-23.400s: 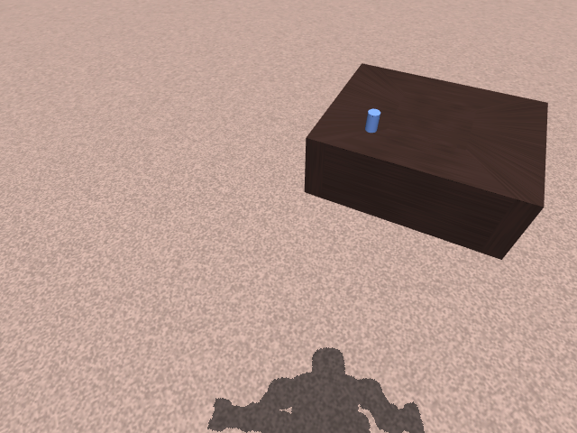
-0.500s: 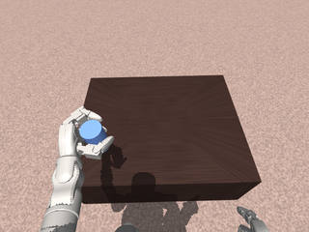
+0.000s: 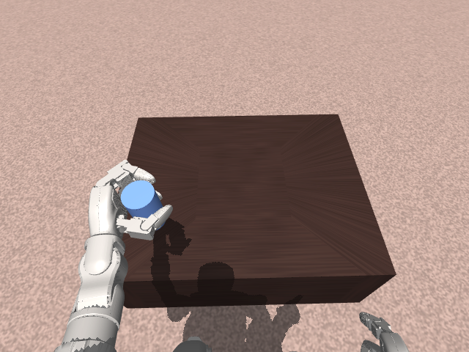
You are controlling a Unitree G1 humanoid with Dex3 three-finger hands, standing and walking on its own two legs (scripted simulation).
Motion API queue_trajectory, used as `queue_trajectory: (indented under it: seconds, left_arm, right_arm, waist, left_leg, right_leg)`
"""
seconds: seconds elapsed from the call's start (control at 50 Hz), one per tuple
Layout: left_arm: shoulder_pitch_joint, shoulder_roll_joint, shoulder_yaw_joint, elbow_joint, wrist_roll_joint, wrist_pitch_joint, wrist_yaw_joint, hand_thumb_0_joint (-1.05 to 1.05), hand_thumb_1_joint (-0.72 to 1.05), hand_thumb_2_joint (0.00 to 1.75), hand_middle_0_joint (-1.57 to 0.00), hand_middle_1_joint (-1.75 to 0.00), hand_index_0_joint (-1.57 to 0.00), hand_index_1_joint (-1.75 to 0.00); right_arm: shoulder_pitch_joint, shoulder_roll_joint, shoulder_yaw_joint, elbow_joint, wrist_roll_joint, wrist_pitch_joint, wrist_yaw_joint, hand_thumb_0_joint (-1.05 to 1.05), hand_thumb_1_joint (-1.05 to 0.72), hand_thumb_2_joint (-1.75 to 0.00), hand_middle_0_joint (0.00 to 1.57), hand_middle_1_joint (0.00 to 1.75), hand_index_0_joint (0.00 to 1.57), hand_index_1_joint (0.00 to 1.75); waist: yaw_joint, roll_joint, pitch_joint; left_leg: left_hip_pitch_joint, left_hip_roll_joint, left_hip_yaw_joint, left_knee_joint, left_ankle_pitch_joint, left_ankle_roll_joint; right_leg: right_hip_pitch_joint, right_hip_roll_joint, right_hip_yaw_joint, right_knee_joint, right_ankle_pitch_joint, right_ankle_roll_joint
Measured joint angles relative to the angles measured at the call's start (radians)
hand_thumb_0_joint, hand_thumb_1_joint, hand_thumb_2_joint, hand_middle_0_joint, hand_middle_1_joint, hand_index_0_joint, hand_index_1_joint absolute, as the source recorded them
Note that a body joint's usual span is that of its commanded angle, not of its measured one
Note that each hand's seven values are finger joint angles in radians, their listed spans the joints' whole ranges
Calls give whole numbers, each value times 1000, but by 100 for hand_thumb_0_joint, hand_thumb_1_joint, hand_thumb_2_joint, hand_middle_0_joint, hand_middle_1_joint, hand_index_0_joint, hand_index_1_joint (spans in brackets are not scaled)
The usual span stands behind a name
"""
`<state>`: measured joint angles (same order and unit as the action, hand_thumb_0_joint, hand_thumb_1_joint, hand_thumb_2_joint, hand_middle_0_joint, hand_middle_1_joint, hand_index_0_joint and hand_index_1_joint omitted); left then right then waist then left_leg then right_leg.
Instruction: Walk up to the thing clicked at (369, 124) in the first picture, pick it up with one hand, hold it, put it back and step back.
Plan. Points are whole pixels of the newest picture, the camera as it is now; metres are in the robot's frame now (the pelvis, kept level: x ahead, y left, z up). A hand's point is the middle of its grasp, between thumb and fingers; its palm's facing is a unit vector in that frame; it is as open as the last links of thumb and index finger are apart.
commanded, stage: crouch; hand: left
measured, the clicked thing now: (145, 207) +0.34 +0.17 +0.06
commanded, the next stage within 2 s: lower in 1.48 s
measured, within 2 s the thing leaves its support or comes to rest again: neither
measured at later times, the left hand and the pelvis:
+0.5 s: hand (153, 211) +0.39 +0.19 -0.05, palm faces +0.15 -0.99 +0.00, open 8.3 cm; pelvis -0.02 +0.00 -0.07, yaw -1 degrees
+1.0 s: hand (163, 207) +0.47 +0.20 -0.17, palm faces +0.16 -0.99 -0.01, open 8.3 cm; pelvis -0.04 +0.00 -0.18, yaw -5 degrees
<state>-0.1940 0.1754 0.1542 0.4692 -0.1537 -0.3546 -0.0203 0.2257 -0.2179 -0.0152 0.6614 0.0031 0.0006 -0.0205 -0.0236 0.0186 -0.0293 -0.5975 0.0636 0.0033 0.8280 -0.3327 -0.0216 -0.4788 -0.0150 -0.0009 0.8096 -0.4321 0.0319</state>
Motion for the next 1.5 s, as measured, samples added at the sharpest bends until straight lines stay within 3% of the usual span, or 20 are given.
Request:
queue_trajectory:
  seconds: [0.14,0.3,0.48,0.6,0.94,1.1,1.5]
  left_arm:
    - [-11,-4,4,18,-1,-11,3,-2,-30,108,-86,-124,-89,-123]
    - [-98,8,48,174,12,-83,-8,-2,-30,109,-87,-123,-90,-122]
    - [-279,86,133,419,22,-242,-44,-2,-31,109,-87,-122,-91,-122]
    - [-410,153,185,532,31,-292,-70,-2,-31,109,-88,-122,-91,-121]
    - [-592,259,307,617,72,-244,-94,-2,-31,110,-89,-120,-92,-120]
    - [-656,317,323,638,93,-217,-101,-2,-32,110,-89,-120,-92,-120]
    - [-739,389,340,630,111,-142,-107,-2,-32,110,-89,-120,-92,-119]
  right_arm:
    - [-2,3,3,4,0,-5,-2,1,-92,-91,20,30,20,30]
    - [-16,1,-6,9,-16,-18,12,1,-90,-90,20,30,20,30]
    - [-3,-21,-4,2,-47,-23,37,1,-90,-90,20,30,20,30]
    - [10,-30,5,13,-62,-3,47,1,-91,-90,20,30,20,30]
    - [-10,0,43,34,-72,45,74,1,-93,-91,20,30,20,30]
    - [-24,-12,47,18,-79,52,72,1,-93,-91,20,30,20,30]
    - [-30,-16,69,12,-84,60,58,0,-94,-91,20,30,20,30]
  waist:
    - [-2,-2,0]
    - [-14,-15,-8]
    - [-53,-30,-67]
    - [-79,-21,-112]
    - [-107,2,-138]
    - [-120,-3,-136]
    - [-137,-8,-120]
  left_leg:
    - [-9,-2,-1,3,2,2]
    - [-125,2,-7,78,-15,1]
    - [-455,11,-29,325,-88,-2]
    - [-695,21,-50,526,-153,-3]
    - [-1027,41,-82,789,-217,-4]
    - [-1130,43,-99,869,-227,-7]
    - [-1274,45,-116,1000,-248,-5]
  right_leg:
    - [-9,-2,0,4,0,1]
    - [-126,2,-2,87,-22,0]
    - [-450,13,-7,341,-107,-2]
    - [-679,25,-14,535,-176,-1]
    - [-1003,54,-22,795,-243,-1]
    - [-1100,61,-30,873,-257,-1]
    - [-1238,70,-33,1003,-283,5]
